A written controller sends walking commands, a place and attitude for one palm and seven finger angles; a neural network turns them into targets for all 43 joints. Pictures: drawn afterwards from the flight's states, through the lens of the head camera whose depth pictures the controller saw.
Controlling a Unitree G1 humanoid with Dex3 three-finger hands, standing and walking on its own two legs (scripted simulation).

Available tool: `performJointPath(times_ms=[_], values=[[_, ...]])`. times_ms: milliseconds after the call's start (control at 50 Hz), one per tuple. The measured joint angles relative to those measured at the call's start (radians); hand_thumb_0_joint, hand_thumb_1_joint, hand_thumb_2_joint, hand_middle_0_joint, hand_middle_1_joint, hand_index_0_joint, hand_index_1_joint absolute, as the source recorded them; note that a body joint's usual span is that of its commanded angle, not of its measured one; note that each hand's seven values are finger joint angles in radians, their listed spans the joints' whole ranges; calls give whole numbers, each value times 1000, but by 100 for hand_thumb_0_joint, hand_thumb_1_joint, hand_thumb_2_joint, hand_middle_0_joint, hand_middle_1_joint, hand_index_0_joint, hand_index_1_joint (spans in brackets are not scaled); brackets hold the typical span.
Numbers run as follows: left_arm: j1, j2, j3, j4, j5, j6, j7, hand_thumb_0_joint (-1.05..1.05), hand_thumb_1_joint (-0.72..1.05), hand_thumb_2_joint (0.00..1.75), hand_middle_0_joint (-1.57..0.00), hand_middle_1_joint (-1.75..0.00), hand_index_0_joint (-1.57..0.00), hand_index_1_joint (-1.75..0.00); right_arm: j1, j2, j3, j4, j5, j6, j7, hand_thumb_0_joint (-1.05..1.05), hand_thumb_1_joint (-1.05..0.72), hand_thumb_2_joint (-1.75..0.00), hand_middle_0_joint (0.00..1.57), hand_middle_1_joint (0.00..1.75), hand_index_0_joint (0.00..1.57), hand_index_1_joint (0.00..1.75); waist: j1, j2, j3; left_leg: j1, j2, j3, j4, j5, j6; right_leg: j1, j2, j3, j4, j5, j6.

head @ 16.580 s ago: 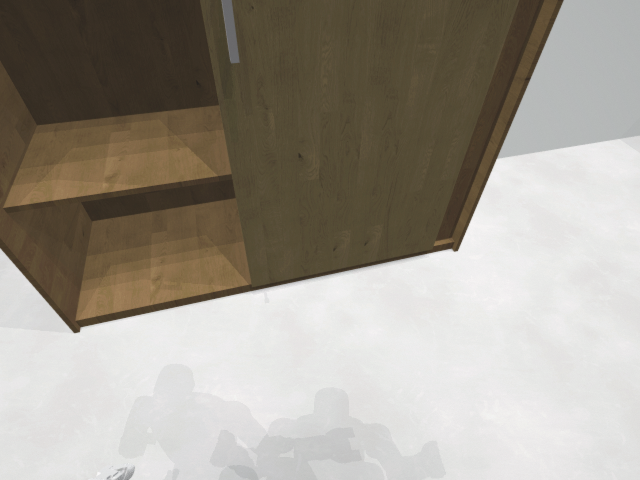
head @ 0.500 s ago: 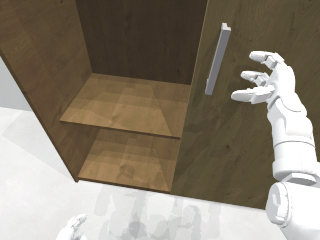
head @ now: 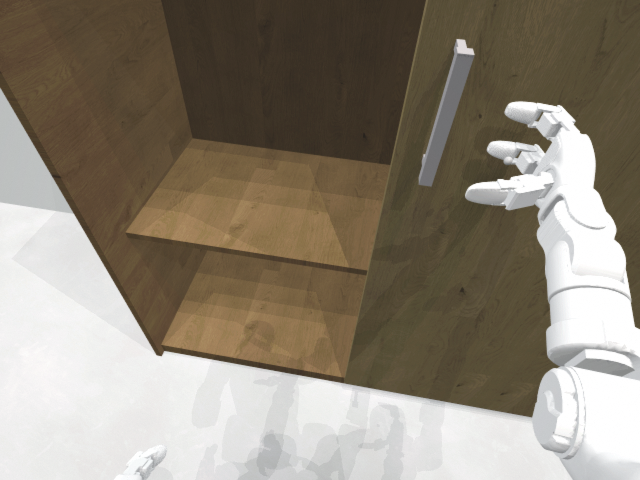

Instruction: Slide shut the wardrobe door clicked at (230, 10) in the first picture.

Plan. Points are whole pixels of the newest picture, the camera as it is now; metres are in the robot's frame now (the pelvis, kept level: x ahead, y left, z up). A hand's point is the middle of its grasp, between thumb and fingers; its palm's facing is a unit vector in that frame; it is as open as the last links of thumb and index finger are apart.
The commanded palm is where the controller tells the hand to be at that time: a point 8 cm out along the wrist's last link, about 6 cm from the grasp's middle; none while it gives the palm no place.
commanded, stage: feel for the door with the fingertips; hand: right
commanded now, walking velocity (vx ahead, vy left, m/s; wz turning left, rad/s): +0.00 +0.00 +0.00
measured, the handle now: (441, 118) +0.52 -0.10 +0.22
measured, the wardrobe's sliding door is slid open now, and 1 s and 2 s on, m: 0.62 0.62 0.62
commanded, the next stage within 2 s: slide the fingers in behind the handle in 0.70 s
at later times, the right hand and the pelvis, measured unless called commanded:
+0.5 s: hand (469, 142) +0.46 -0.13 +0.22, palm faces +0.12 +0.99 +0.01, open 14.0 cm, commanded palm +0.44 -0.18 +0.21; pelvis +0.00 +0.00 +0.00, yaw +0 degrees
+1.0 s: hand (466, 141) +0.47 -0.13 +0.22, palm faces +0.10 +0.99 +0.00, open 13.9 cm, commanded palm +0.45 -0.17 +0.21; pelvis -0.01 +0.00 +0.00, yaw -1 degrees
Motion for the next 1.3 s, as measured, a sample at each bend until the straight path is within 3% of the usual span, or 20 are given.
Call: performJointPath(times_ms=[80,260,360,500,660,940,1140,1300], values=[[8,0,4,16,0,-11,-7,1,90,90,-20,-30,-20,-30,2,30,23,-31,12,-15,-4,-2,50,-30,30,120,30,120,-5,1,-9,6,2,1,0,-2,-2,5,2,1,2,-3,-1],[-27,-6,4,13,1,-8,-15,1,90,90,-20,-30,-20,-30,-36,76,55,-3,-3,41,-68,-2,50,-30,30,120,30,120,0,-8,-7,-8,7,-3,8,1,-6,-6,7,-3,4,2,-6],[-41,-20,-1,19,9,-11,-18,1,90,90,-20,-30,-20,-30,-54,114,64,-7,-7,22,-100,-2,50,-30,30,120,30,120,-2,-2,-6,-14,8,-5,11,1,-6,-8,8,-5,0,6,-5],[-41,-28,-8,16,17,3,-12,1,90,90,-20,-30,-20,-30,-115,82,43,73,-49,19,-128,-2,50,-30,31,120,30,120,11,0,-7,-22,3,-9,11,3,-2,-13,3,-9,-3,8,-1],[2,-15,3,33,16,2,-11,1,90,90,-20,-30,-20,-30,-158,60,31,159,-39,-18,-99,-2,50,-30,31,120,30,121,13,0,-4,-32,1,-1,10,2,1,-27,1,-1,-1,8,2],[40,0,19,66,17,-32,-29,1,90,90,-20,-30,-20,-30,-211,47,49,260,-45,-84,-110,-2,50,-30,34,124,32,125,19,-2,-6,-60,4,13,29,-2,3,-61,4,13,22,7,3],[36,-7,12,54,18,-49,-37,1,90,90,-20,-30,-20,-30,-209,54,34,278,-44,-119,-106,-2,50,-30,32,123,30,122,27,-2,-10,-75,3,2,40,0,1,-70,2,2,27,8,1],[30,-9,11,45,18,-50,-40,1,90,90,-20,-30,-20,-30,-183,88,37,229,-42,-108,-107,-2,50,-30,31,121,30,121,25,-1,-9,-73,3,-7,39,1,-1,-64,2,-6,24,6,-1]])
